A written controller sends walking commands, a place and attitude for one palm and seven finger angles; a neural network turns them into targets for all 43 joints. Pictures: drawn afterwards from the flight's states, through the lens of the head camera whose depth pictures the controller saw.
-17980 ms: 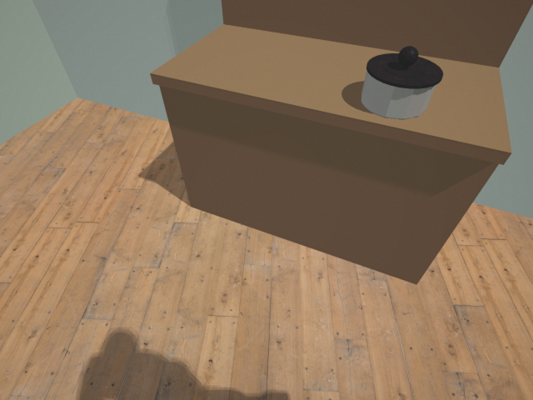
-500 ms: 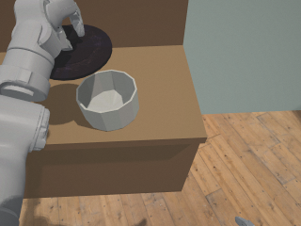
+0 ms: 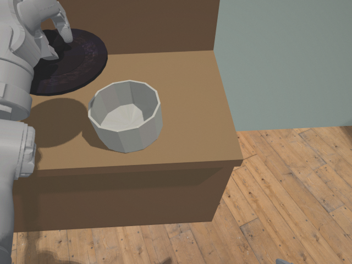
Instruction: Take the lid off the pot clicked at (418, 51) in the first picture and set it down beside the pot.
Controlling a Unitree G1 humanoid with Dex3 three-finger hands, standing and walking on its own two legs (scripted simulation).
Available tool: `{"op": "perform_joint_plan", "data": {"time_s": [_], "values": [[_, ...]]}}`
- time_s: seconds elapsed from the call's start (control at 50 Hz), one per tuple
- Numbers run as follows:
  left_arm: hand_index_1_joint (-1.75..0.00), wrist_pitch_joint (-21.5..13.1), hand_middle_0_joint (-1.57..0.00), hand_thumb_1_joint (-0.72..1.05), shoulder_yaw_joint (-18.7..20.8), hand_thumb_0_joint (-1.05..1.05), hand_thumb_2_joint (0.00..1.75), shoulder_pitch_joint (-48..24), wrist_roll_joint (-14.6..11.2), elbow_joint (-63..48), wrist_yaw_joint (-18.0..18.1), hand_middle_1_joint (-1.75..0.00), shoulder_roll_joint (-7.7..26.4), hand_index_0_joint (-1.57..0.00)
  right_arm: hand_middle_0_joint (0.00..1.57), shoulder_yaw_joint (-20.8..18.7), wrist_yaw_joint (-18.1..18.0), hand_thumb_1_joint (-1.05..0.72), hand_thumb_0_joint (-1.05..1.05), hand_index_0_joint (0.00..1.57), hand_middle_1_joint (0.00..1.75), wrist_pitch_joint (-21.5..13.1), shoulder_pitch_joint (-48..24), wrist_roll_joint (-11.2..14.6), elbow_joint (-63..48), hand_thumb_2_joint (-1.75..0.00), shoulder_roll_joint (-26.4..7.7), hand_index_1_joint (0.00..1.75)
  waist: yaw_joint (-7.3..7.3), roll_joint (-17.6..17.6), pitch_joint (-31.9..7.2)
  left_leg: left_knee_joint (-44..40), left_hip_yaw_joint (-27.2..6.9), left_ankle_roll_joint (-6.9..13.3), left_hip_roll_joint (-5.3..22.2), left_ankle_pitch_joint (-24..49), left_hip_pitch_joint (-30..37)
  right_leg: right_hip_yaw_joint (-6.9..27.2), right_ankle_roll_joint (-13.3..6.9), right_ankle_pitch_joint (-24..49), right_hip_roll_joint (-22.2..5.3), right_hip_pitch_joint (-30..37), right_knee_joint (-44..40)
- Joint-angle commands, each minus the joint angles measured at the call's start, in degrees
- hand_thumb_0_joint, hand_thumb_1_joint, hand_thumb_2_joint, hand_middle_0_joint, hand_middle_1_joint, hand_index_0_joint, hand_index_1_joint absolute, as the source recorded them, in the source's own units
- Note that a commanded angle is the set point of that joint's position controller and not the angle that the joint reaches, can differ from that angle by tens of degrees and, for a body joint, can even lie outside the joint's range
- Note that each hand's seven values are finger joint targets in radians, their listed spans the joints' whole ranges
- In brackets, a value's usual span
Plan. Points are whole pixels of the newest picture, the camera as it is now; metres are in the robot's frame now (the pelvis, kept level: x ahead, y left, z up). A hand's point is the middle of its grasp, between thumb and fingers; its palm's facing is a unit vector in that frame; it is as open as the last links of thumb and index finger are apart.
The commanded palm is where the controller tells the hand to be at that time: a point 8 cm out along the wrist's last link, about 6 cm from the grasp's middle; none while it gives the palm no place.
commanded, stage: move the lid sideways beside the pot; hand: left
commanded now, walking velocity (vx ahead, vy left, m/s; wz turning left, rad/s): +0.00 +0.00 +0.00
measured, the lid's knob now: (50, 43) +0.51 +0.24 +0.24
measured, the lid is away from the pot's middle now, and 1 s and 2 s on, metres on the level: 0.11 0.24 0.23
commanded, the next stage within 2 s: lower the lid onto the table in 1.04 s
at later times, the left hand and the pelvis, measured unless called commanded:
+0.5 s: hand (4, 50) +0.46 +0.29 +0.26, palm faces -0.25 -0.07 -0.97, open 8.0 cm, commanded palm +0.47 +0.30 +0.33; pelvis +0.00 +0.00 +0.00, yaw +0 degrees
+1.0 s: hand out of the picture +0.46 +0.34 +0.26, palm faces -0.26 -0.09 -0.96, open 8.0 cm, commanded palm +0.47 +0.34 +0.33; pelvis +0.00 +0.01 +0.00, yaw +0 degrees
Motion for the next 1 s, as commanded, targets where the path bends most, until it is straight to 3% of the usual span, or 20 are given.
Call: {"op": "perform_joint_plan", "data": {"time_s": [0.0,0.04,0.12,0.2,0.22,0.3,0.32,0.38,0.4,0.44,0.52,0.62,0.7,0.76,0.8,0.82,0.86,0.9,0.92,0.98], "values": [[-1.05,-0.28,-0.77,0.59,2.69,0.00,1.04,-35.20,0.56,-13.46,3.29,-1.03,13.71,-0.81,0.20,-3.06,-0.45,-0.90,0.00,0.20,0.30,-1.39,0.12,0.01,-6.40,-0.90,-9.10,0.30,-0.13,1.42,-25.37,1.22,-3.86,1.63,-0.25,26.91,18.61,-0.57,-3.81,19.48,3.17,3.23,-0.76],[-1.05,-0.87,-0.77,0.59,7.10,0.00,1.04,-35.13,1.87,-14.72,3.51,-1.03,19.13,-0.81,0.20,-3.03,-0.39,-0.90,0.00,0.20,0.30,-1.39,0.22,-0.41,-6.69,-0.90,-8.95,0.30,0.57,2.13,-27.51,1.78,-4.04,1.82,-0.37,28.05,19.30,-0.16,-3.82,19.85,3.55,4.23,-0.27],[-1.05,-1.17,-0.77,0.59,7.35,0.00,1.04,-31.79,1.62,-10.92,2.99,-1.03,20.07,-0.81,0.20,-2.86,-0.55,-0.90,0.00,0.20,0.30,-0.65,0.30,-0.02,-6.42,-0.90,-9.21,0.30,0.58,-0.84,-24.40,1.29,-3.32,1.85,-0.22,26.15,16.32,-0.39,-3.57,19.98,3.46,4.87,-0.56],[-1.05,-1.71,-0.77,0.59,6.16,0.00,1.04,-31.73,1.01,-13.61,3.03,-1.03,19.29,-0.81,0.20,-3.11,-0.53,-0.90,0.00,0.20,0.30,-0.45,0.46,0.12,-6.82,-0.90,-9.49,0.30,0.34,3.32,-25.03,1.97,-3.72,1.87,-0.04,29.29,18.75,-0.49,-3.85,20.00,3.35,3.54,-1.11],[-1.05,-1.98,-0.77,0.59,8.12,0.00,1.04,-31.94,1.86,-13.18,3.00,-1.03,22.00,-0.81,0.20,-2.91,-0.53,-0.90,0.00,0.20,0.30,-0.25,0.56,0.05,-6.50,-0.90,-9.34,0.30,0.63,1.51,-25.29,1.77,-3.66,1.78,-0.01,27.44,17.85,-0.56,-3.63,19.16,3.67,4.29,-0.73],[-1.05,-2.66,-0.77,0.59,6.17,0.00,1.04,-30.65,0.69,-12.15,2.60,-1.03,20.50,-0.81,0.20,-2.83,-0.94,-0.90,0.00,0.20,0.30,0.07,0.64,0.42,-6.49,-0.90,-9.63,0.30,0.19,2.28,-24.04,1.59,-3.18,2.16,-0.05,26.39,17.18,-0.70,-3.64,19.30,3.35,4.14,-1.54],[-1.05,-3.19,-0.77,0.59,8.77,0.00,1.04,-32.77,1.55,-14.90,2.78,-1.03,24.31,-0.81,0.20,-2.83,-0.90,-0.90,0.00,0.20,0.30,0.20,0.64,0.30,-6.38,-0.90,-9.60,0.30,0.61,2.15,-25.71,1.58,-3.19,2.07,0.05,26.17,17.60,-0.43,-3.47,19.28,3.56,5.19,-1.15],[-1.05,-3.66,-0.77,0.59,6.83,0.00,1.04,-31.53,1.42,-11.56,2.39,-1.03,22.50,-0.81,0.20,-2.53,-1.39,-0.90,0.00,0.20,0.30,0.38,0.50,0.59,-6.08,-0.90,-9.40,0.30,0.05,2.25,-22.80,1.14,-3.02,2.19,-0.01,23.56,16.31,-0.93,-3.52,17.30,3.75,3.82,-1.68],[-1.05,-3.94,-0.77,0.59,4.78,0.00,1.04,-31.56,0.36,-12.79,2.36,-1.03,20.00,-0.81,0.20,-2.72,-1.29,-0.90,0.00,0.20,0.30,0.38,0.68,0.72,-6.01,-0.90,-9.74,0.30,-0.13,5.14,-23.13,1.26,-3.30,1.99,0.16,25.62,17.59,-1.02,-3.73,17.35,3.44,2.88,-2.00],[-1.05,-4.49,-0.77,0.59,8.37,0.00,1.04,-30.74,1.58,-10.89,2.53,-1.03,24.80,-0.81,0.20,-2.54,-1.62,-0.90,0.00,0.20,0.30,0.35,0.94,0.51,-5.69,-0.90,-9.75,0.30,0.09,2.88,-22.99,1.37,-2.79,2.35,-0.10,21.83,16.25,-0.76,-3.55,16.00,3.91,3.95,-2.00],[-1.05,-5.72,-0.77,0.59,8.05,0.00,1.04,-32.44,1.18,-13.59,2.57,-1.03,25.37,-0.81,0.20,-2.59,-1.88,-0.90,0.00,0.20,0.30,0.34,1.19,0.60,-5.53,-0.90,-9.79,0.30,0.16,4.53,-24.65,1.39,-3.22,2.30,0.19,23.89,17.60,-0.79,-3.50,16.82,3.83,4.26,-1.91],[-1.05,-6.71,-0.77,0.59,9.47,0.00,1.04,-29.29,1.30,-10.14,2.45,-1.03,27.90,-0.81,0.20,-2.37,-2.15,-0.90,0.00,0.20,0.30,0.80,2.12,0.78,-4.70,-0.90,-10.20,0.30,0.17,3.06,-22.55,1.35,-2.68,2.33,0.33,22.90,15.69,-1.03,-3.36,16.73,3.96,4.47,-2.10],[-1.05,-7.15,-0.77,0.59,7.78,0.00,1.04,-29.01,0.59,-9.86,2.17,-1.03,26.62,-0.81,0.20,-2.41,-2.16,-0.90,0.00,0.20,0.30,1.10,2.10,1.14,-4.75,-0.90,-10.66,0.30,-0.10,5.97,-21.43,1.31,-2.86,2.25,0.50,23.62,15.93,-1.29,-3.65,16.14,3.80,3.22,-2.51],[-1.05,-7.73,-0.77,0.59,10.44,0.00,1.04,-30.91,1.89,-11.48,2.45,-1.03,30.44,-0.81,0.20,-2.34,-2.37,-0.90,0.00,0.20,0.30,1.05,2.43,0.87,-4.90,-0.90,-10.39,0.30,0.22,5.65,-24.12,1.79,-3.09,2.43,0.54,24.48,17.29,-1.31,-3.49,15.78,4.18,3.77,-2.02],[-1.05,-8.16,-0.77,0.59,9.60,0.00,1.04,-29.22,0.99,-10.33,2.24,-1.03,29.41,-0.81,0.20,-2.38,-2.47,-0.90,0.00,0.20,0.30,1.08,3.00,1.04,-4.70,-0.90,-10.76,0.30,0.12,5.52,-23.30,1.97,-3.08,2.45,0.70,26.19,16.82,-1.35,-3.49,17.28,3.97,3.93,-2.24],[-1.05,-8.20,-0.77,0.59,12.00,0.00,1.04,-28.23,1.89,-8.66,2.41,-1.03,32.40,-0.81,0.20,-2.26,-2.48,-0.90,0.00,0.20,0.30,1.26,3.25,0.94,-4.48,-0.90,-10.64,0.30,0.31,3.72,-23.13,2.15,-2.72,2.51,0.69,25.30,15.87,-1.17,-3.22,16.98,4.25,4.53,-1.81],[-1.05,-8.19,-0.77,0.59,8.72,0.00,1.04,-29.75,1.76,-7.68,2.02,-1.03,29.58,-0.81,0.20,-2.12,-2.65,-0.90,0.00,0.20,0.30,1.50,2.92,1.16,-4.44,-0.90,-10.59,0.30,-0.44,4.03,-21.50,1.52,-2.41,2.56,0.59,22.72,14.75,-1.46,-3.23,15.95,4.26,3.63,-2.21],[-1.05,-8.49,-0.77,0.59,9.51,0.00,1.04,-29.64,1.30,-9.14,2.14,-1.03,30.60,-0.81,0.20,-2.29,-2.59,-0.90,0.00,0.20,0.30,1.44,3.14,1.27,-4.45,-0.90,-11.10,0.30,-0.11,6.70,-22.57,2.07,-2.71,2.46,0.83,25.53,16.44,-1.32,-3.44,16.47,4.03,3.03,-2.33],[-1.05,-8.76,-0.77,0.59,12.69,0.00,1.04,-29.84,2.39,-9.96,2.47,-1.03,34.66,-0.81,0.20,-2.21,-2.59,-0.90,0.00,0.20,0.30,1.46,3.73,0.91,-4.26,-0.90,-10.99,0.30,0.48,5.82,-24.47,2.51,-2.69,2.48,0.85,26.16,16.71,-1.22,-3.24,16.95,4.34,4.40,-1.59],[-1.05,-8.82,-0.77,0.59,10.03,0.00,1.04,-30.42,2.10,-10.64,2.11,-1.03,31.13,-0.81,0.20,-2.38,-2.62,-0.90,0.00,0.20,0.30,1.49,3.46,0.99,-4.60,-0.90,-10.53,0.30,0.01,7.40,-24.48,2.70,-3.19,2.43,1.11,28.97,18.42,-1.69,-3.20,17.12,4.42,2.88,-1.80]]}}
